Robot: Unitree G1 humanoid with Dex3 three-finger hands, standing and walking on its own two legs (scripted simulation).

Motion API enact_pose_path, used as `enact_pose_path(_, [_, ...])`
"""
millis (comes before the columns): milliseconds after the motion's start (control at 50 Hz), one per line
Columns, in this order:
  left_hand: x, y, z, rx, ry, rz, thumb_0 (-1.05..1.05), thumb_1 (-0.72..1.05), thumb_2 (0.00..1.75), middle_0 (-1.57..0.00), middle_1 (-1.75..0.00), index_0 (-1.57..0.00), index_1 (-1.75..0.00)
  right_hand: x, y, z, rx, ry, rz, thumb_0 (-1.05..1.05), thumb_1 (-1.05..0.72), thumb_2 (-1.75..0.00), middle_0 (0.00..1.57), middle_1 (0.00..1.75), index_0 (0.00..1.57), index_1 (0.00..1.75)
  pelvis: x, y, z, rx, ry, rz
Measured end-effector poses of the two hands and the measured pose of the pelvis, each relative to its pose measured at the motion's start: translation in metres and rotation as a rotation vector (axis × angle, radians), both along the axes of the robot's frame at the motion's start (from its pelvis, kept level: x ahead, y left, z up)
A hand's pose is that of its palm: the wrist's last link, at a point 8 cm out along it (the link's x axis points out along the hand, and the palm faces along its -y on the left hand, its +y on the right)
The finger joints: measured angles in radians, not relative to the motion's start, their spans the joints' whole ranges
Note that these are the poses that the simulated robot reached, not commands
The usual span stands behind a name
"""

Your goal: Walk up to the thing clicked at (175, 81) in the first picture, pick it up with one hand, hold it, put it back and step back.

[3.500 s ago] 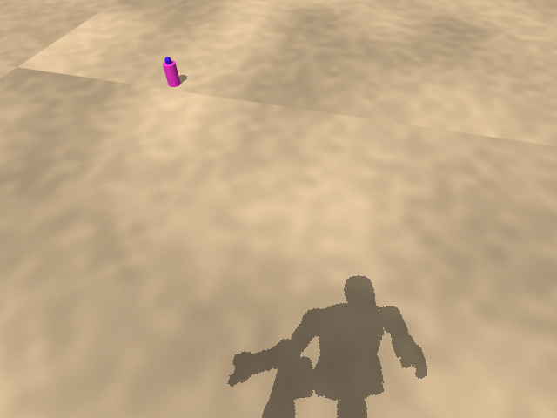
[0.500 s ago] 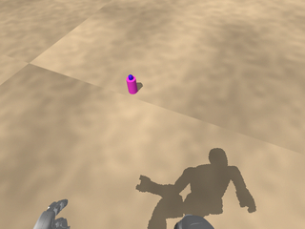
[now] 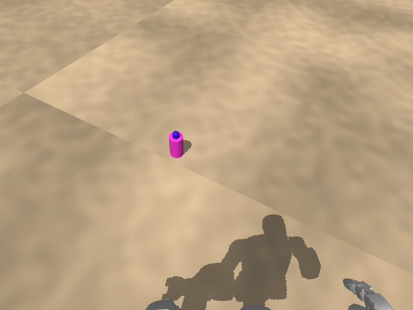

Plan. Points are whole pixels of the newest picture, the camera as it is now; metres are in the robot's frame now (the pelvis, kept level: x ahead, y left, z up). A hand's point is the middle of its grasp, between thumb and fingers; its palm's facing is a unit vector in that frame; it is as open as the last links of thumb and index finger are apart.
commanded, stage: walk up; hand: left
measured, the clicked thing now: (176, 142) +1.05 +0.14 -0.67
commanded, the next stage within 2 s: none
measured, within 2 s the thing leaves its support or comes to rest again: neither
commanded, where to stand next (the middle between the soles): +0.72 -0.06 m, yaw +1 degrees
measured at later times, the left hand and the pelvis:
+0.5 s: hand (123, 238) +0.28 +0.20 -0.10, palm faces +0.00 -0.90 -0.43, open 7.4 cm; pelvis +0.19 -0.08 +0.01, yaw -1 degrees
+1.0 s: hand (124, 206) +0.38 +0.23 -0.16, palm faces +0.00 -0.95 -0.32, open 7.4 cm; pelvis +0.36 -0.04 +0.00, yaw +3 degrees
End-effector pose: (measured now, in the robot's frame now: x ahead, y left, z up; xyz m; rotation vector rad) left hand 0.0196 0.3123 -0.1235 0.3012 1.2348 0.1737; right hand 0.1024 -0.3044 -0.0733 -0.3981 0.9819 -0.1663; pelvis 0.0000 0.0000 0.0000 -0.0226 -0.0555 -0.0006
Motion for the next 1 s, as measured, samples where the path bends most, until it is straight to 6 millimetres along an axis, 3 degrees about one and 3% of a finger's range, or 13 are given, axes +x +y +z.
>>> enact_pose_path(100, [0.058, -0.002, 0.013, -0.015, -0.056, -0.041, 0.01, 0.9, 0.9, -0.2, -0.3, -0.21, -0.3, 0.004, -0.005, 0.009, 0.005, 0.031, -0.052, 0.0, -0.9, -0.9, 0.2, 0.3, 0.21, 0.3, 0.036, -0.003, 0.011, 0.017, -0.014, -0.005])
enact_pose_path(240, [0.131, -0.011, 0.032, 0.019, -0.076, -0.075, 0.01, 0.9, 0.9, -0.2, -0.3, -0.21, -0.3, 0.019, -0.035, -0.003, 0.017, 0.1, -0.1, 0.01, -0.9, -0.9, 0.2, 0.3, 0.21, 0.3, 0.089, -0.019, 0.012, 0.044, -0.014, -0.021])
enact_pose_path(320, [0.178, -0.026, 0.041, 0.065, -0.094, -0.088, 0.01, 0.9, 0.9, -0.2, -0.3, -0.21, -0.3, 0.04, -0.061, -0.023, 0.039, 0.13, -0.129, 0.01, -0.9, -0.9, 0.2, 0.3, 0.21, 0.3, 0.125, -0.039, 0.005, 0.068, -0.004, -0.027])
enact_pose_path(420, [0.229, -0.053, 0.049, 0.124, -0.176, -0.078, 0.01, 0.9, 0.9, -0.2, -0.3, -0.21, -0.3, 0.084, -0.088, -0.052, 0.059, 0.179, -0.117, 0.01, -0.9, -0.9, 0.2, 0.3, 0.21, 0.3, 0.167, -0.068, -0.007, 0.043, -0.005, -0.01])
enact_pose_path(540, [0.249, -0.079, 0.065, 0.112, -0.172, -0.03, 0.01, 0.9, 0.9, -0.2, -0.3, -0.21, -0.3, 0.153, -0.09, -0.042, 0.102, 0.16, -0.069, 0.01, -0.9, -0.9, 0.2, 0.3, 0.21, 0.3, 0.207, -0.081, 0.012, 0.052, -0.007, -0.012])
enact_pose_path(660, [0.262, -0.085, 0.058, 0.09, -0.119, 0.0, 0.01, 0.9, 0.9, -0.2, -0.3, -0.21, -0.3, 0.206, -0.093, -0.028, 0.088, 0.152, -0.041, 0.01, -0.9, -0.9, 0.2, 0.3, 0.21, 0.3, 0.244, -0.085, 0.017, 0.02, -0.005, 0.012])
enact_pose_path(760, [0.277, -0.077, 0.04, 0.062, -0.094, 0.034, 0.01, 0.9, 0.9, -0.2, -0.3, -0.21, -0.3, 0.25, -0.088, -0.02, 0.046, 0.18, -0.004, 0.01, -0.9, -0.9, 0.2, 0.3, 0.21, 0.3, 0.278, -0.079, 0.012, -0.007, -0.003, 0.037])
enact_pose_path(900, [0.314, -0.048, -0.002, 0.023, -0.038, 0.063, 0.01, 0.9, 0.9, -0.2, -0.3, -0.21, -0.3, 0.333, -0.06, -0.013, -0.016, 0.105, 0.046, 0.01, -0.9, -0.9, 0.2, 0.3, 0.21, 0.3, 0.333, -0.053, -0.007, 0.01, -0.004, 0.059])
enact_pose_path(1000, [0.356, -0.04, -0.001, -0.003, -0.018, 0.027, 0.01, 0.9, 0.9, -0.2, -0.3, -0.21, -0.3, 0.362, -0.043, 0.002, -0.017, 0.026, 0.014, 0.01, -0.9, -0.9, 0.2, 0.3, 0.21, 0.3, 0.36, -0.038, 0.0, -0.005, -0.019, 0.054])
